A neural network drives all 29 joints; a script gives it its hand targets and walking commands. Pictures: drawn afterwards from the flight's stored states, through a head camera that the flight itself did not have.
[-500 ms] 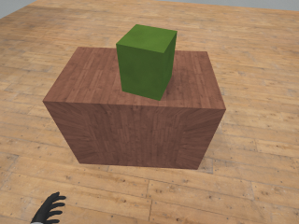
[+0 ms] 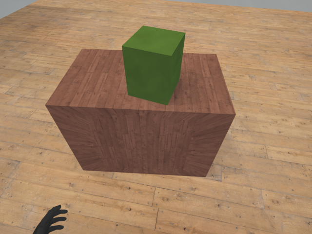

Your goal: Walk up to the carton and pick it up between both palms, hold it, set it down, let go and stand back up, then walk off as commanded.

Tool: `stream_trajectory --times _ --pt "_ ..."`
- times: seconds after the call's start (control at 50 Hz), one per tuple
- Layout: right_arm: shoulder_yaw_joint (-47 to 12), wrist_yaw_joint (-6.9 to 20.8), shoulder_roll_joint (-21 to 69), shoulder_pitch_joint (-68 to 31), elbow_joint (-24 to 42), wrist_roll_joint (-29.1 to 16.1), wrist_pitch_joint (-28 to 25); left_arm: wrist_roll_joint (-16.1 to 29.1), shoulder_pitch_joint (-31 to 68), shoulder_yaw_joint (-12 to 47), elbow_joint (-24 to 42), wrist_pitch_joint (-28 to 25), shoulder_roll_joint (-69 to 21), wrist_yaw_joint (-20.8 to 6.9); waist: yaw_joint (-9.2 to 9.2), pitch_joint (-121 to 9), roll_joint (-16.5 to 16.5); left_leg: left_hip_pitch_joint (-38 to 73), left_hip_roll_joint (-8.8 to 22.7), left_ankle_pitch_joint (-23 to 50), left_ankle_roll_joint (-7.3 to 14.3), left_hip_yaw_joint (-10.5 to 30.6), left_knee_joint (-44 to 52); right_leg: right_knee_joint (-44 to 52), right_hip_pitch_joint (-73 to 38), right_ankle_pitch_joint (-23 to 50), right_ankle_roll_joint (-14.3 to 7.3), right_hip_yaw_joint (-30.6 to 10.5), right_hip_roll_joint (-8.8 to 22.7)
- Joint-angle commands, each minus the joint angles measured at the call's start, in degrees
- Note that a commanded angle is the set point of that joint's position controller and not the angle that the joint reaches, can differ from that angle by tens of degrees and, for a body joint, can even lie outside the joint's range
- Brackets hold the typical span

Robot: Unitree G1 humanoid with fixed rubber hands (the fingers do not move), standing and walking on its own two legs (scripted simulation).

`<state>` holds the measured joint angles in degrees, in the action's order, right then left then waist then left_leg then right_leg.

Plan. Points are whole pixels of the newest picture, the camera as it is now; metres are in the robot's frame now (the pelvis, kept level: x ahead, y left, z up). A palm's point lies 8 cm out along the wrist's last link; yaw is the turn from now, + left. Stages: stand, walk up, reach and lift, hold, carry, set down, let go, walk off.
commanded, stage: stand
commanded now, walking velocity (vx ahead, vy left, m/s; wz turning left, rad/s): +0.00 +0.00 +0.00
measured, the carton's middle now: (155, 65) +0.80 +0.04 +0.00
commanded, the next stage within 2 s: none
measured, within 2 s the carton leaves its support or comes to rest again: neither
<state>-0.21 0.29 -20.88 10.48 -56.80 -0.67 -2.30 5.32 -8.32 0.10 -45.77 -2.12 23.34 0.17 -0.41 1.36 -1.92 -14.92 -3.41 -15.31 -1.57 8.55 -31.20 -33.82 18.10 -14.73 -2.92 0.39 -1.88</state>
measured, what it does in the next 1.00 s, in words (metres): stands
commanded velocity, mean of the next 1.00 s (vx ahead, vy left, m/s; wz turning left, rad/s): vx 0.00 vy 0.00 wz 0.00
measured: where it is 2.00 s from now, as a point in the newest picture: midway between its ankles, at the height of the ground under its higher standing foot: outside the picture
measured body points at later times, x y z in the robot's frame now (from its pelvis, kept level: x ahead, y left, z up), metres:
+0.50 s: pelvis +0.00 +0.00 +0.00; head +0.01 +0.00 +0.45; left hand +0.14 +0.31 -0.09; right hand +0.09 -0.31 -0.12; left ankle +0.02 +0.15 -0.73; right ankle +0.04 -0.08 -0.73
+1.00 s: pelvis +0.00 +0.00 +0.00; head +0.01 +0.00 +0.45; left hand +0.14 +0.31 -0.09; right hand +0.09 -0.31 -0.12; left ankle +0.02 +0.15 -0.73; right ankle +0.04 -0.08 -0.73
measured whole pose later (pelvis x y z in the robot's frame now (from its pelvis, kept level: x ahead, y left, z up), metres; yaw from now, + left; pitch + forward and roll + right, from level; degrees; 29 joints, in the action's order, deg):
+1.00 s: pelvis +0.00 +0.00 +0.00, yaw +0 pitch -1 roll +1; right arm -0.2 0.3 -20.9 10.1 -57.9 -0.7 -1.9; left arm 5.3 -8.3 0.2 -47.6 -2.1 23.3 0.2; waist -0.4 0.8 -1.5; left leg -14.6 -3.4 -15.0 -1.6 8.6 -30.3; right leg -33.2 18.0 -14.6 -2.9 0.4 -1.8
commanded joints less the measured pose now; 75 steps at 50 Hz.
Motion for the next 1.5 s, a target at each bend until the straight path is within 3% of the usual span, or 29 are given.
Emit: stream_trajectory --times 0.0,0.04,0.08,0.16,0.18,0.24,0.26,0.3,0.38,0.4,0.52,0.56,0.66,0.72,0.74,0.8,0.82,0.86,0.98,1.02,1.06,1.12,1.18,1.24,1.26,1.32,1.4,1.42,1.48 --pt "2.0 0.1 -12.3 -2.5 0.7 1.1 0.0 -6.8 3.6 -2.3 -4.0 -1.5 11.6 0.6 0.49 -6.1 1.8 0.6 5.2 5.3 3.7 2.9 6.4 15.2 -8.3 0.1 -1.4 -12.9 11.6" --pt "1.8 0.1 -11.8 -2.4 0.8 1.4 -0.3 -6.6 3.5 -2.5 -4.2 -1.7 12.3 0.2 1.21 -5.0 1.1 1.5 5.6 5.3 3.6 3.1 7.6 15.5 -6.4 -1.0 -1.0 -12.5 10.6" --pt "1.9 0.0 -11.9 -2.8 1.4 1.8 -0.2 -6.6 3.4 -2.5 -4.2 -1.6 11.4 0.2 -0.13 -6.3 0.7 0.8 5.7 6.9 3.9 3.7 7.4 13.8 -9.1 0.0 -1.0 -11.5 10.2" --pt "1.8 0.0 -11.9 -3.7 0.9 1.2 -0.3 -6.3 2.5 -2.4 -4.8 -1.1 11.9 0.2 -0.3 -6.9 3.7 1.0 6.2 9.1 3.6 3.9 8.1 12.5 -10.0 3.8 -0.6 -10.0 9.3" --pt "1.9 -0.1 -11.1 -4.8 1.1 0.9 -0.4 -6.7 3.9 -3.0 -4.7 -1.2 11.5 0.3 0.0 -7.2 0.5 0.4 5.9 9.1 3.6 3.0 7.6 12.6 -10.5 3.5 -0.8 -10.0 9.3" --pt "1.8 0.1 -11.8 -4.7 1.0 1.4 -0.4 -6.5 3.9 -2.0 -4.9 -1.2 10.7 0.1 0.9 -6.8 0.5 2.2 5.7 5.9 3.6 3.1 7.5 14.4 -7.6 3.2 -1.2 -11.6 10.7" --pt "1.7 0.2 -11.1 -4.2 1.7 1.7 -0.4 -6.7 4.0 -2.7 -4.7 -1.2 11.8 0.3 0.53 -7.6 3.2 2.7 5.5 6.9 3.5 2.7 7.7 14.0 -9.3 2.1 -0.9 -11.4 10.3" --pt "2.0 0.1 -11.7 -4.8 1.4 1.3 -0.2 -6.6 3.6 -2.2 -4.5 -1.2 11.2 0.2 -0.45 -6.3 0.5 0.9 5.4 8.1 3.9 3.2 7.5 14.0 -8.8 1.5 -0.8 -10.9 10.0" --pt "2.1 0.0 -11.8 -4.1 1.3 1.1 -0.1 -7.3 4.5 -2.4 -4.6 -1.3 11.1 0.4 0.17 -5.2 -0.3 0.1 5.5 7.2 3.8 3.2 7.3 15.0 -8.5 1.5 -1.3 -11.9 11.2" --pt "1.5 -0.1 -11.1 -3.0 1.4 1.7 0.0 -6.6 3.3 -2.5 -4.8 -1.3 11.2 0.5 0.34 -7.6 2.1 1.9 5.4 7.6 3.7 2.5 6.9 14.9 -9.6 1.2 -1.5 -12.6 11.4" --pt "1.6 0.0 -11.3 -4.9 1.4 1.5 0.2 -7.2 4.1 -2.1 -4.6 -1.0 10.9 0.6 0.21 -5.3 -1.1 1.1 6.1 8.0 3.9 3.2 7.7 13.9 -8.7 2.0 -0.6 -10.2 10.1" --pt "2.1 0.1 -11.5 -4.4 1.2 1.5 -0.2 -6.7 3.1 -2.3 -5.1 -1.4 11.4 0.5 0.4 -7.0 1.5 1.9 5.3 6.5 3.7 2.4 7.0 15.1 -9.6 3.3 -1.2 -11.7 10.9" --pt "1.9 0.0 -11.8 -3.3 0.9 1.3 0.1 -6.7 4.3 -2.7 -5.0 -1.1 12.4 0.8 0.91 -7.1 -0.3 1.9 5.3 9.0 3.1 2.5 7.2 13.8 -10.0 7.3 -1.3 -11.3 10.9" --pt "1.7 0.2 -11.2 -3.7 1.0 1.4 0.0 -6.5 3.3 -2.2 -5.4 -1.5 11.2 0.6 0.58 -7.2 2.8 2.4 5.7 8.8 3.3 2.8 7.2 13.5 -9.6 6.5 -1.3 -11.8 11.3" --pt "1.6 0.0 -10.9 -3.1 0.8 1.2 -0.3 -6.4 5.0 -2.0 -4.9 -1.3 11.2 0.2 1.18 -6.3 0.2 2.3 5.6 8.8 3.3 2.7 7.7 14.0 -8.4 3.5 -1.2 -11.3 11.0" --pt "1.5 0.2 -11.7 -4.0 0.9 1.7 0.0 -6.4 3.2 -2.3 -5.5 -1.2 11.3 0.5 -0.08 -5.4 1.8 1.8 5.7 7.3 3.7 3.2 7.3 15.1 -6.9 1.1 -0.9 -12.1 11.3" --pt "2.1 0.1 -11.4 -3.4 1.0 1.6 -0.1 -6.9 3.9 -2.4 -5.5 -1.4 11.4 0.4 1.53 -5.1 1.2 2.0 5.3 6.6 3.5 1.9 6.9 15.7 -7.2 -0.1 -1.2 -12.2 11.1" --pt "1.9 0.1 -12.1 -2.4 0.5 1.7 0.4 -6.4 2.5 -2.5 -5.6 -1.4 11.5 0.4 0.11 -5.7 0.1 2.3 5.2 5.4 3.7 1.3 6.1 16.7 -6.9 -2.8 -0.8 -12.9 11.6" --pt "1.8 0.2 -11.4 -3.6 0.8 1.7 -0.1 -6.7 3.2 -2.5 -5.4 -1.2 11.7 0.6 -0.01 -6.7 1.7 2.9 5.6 8.2 3.4 2.6 7.3 14.7 -8.0 3.1 -1.0 -11.3 11.3" --pt "2.0 0.0 -11.1 -3.2 1.4 1.4 -0.2 -6.9 4.6 -3.0 -5.1 -1.4 12.0 0.3 0.84 -7.0 -1.1 1.8 5.7 8.4 3.7 2.4 7.2 15.2 -9.7 1.3 -0.4 -11.0 9.9" --pt "2.3 0.0 -12.7 -3.8 0.8 1.3 0.0 -6.6 2.6 -2.4 -5.9 -1.4 11.7 0.3 0.46 -8.6 0.9 2.8 5.7 9.1 3.6 2.9 7.4 13.3 -10.3 7.3 -0.5 -10.6 9.7" --pt "1.8 -0.2 -10.6 -2.5 0.6 1.6 0.0 -6.4 2.3 -2.4 -6.2 -1.3 11.5 0.2 0.66 -7.8 -0.1 3.1 5.8 8.4 3.6 2.7 6.7 14.4 -10.0 4.6 -0.7 -11.6 10.1" --pt "1.8 0.1 -11.0 -3.7 1.2 1.4 0.1 -6.6 3.1 -2.6 -6.1 -1.2 12.2 0.6 0.21 -7.0 3.9 1.8 5.6 8.7 3.6 2.7 8.1 14.3 -10.5 5.1 -0.8 -12.0 11.2" --pt "1.8 -0.1 -11.3 -3.9 1.1 1.4 0.1 -6.5 2.6 -2.4 -6.3 -1.2 10.8 0.4 -0.37 -6.0 -0.4 1.7 6.1 8.6 4.0 3.4 7.5 15.0 -10.3 3.6 -0.6 -10.8 10.2" --pt "1.8 -0.3 -12.3 -3.3 0.8 1.5 0.1 -6.7 3.9 -2.1 -6.0 -1.3 11.2 0.1 1.14 -5.7 -0.1 2.0 5.8 9.0 3.7 3.0 7.0 14.3 -8.8 5.0 -0.7 -11.0 10.6" --pt "2.1 -0.2 -12.2 -4.2 0.6 1.8 0.2 -6.6 2.8 -2.7 -6.1 -1.8 11.9 0.2 0.19 -7.6 2.3 2.2 5.7 8.7 3.7 2.3 7.3 14.7 -10.3 5.5 -0.1 -11.5 10.3" --pt "1.9 0.1 -11.9 -4.4 1.3 1.1 0.1 -6.4 2.3 -2.1 -6.3 -1.3 11.5 0.3 -0.01 -6.2 -0.4 2.0 5.8 6.8 3.8 3.0 7.9 14.9 -8.4 3.6 -0.7 -11.3 10.3" --pt "2.1 0.1 -12.1 -4.6 1.1 1.5 0.0 -6.8 3.8 -2.0 -6.5 -1.2 10.5 0.5 0.59 -5.8 2.7 2.4 5.3 5.1 3.8 2.6 6.9 16.6 -7.4 1.6 -1.2 -12.8 12.1" --pt "1.8 0.1 -12.0 -4.0 0.6 1.5 0.4 -6.2 3.2 -2.3 -6.2 -1.6 11.4 0.3 0.25 -7.1 0.6 1.8 5.9 7.8 4.3 3.3 7.7 15.2 -9.7 3.4 -0.5 -11.5 10.7"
